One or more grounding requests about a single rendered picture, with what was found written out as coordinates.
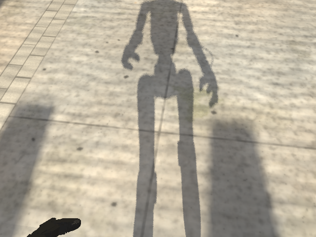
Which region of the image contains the robot left hand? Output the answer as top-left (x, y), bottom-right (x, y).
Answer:
top-left (27, 217), bottom-right (81, 237)

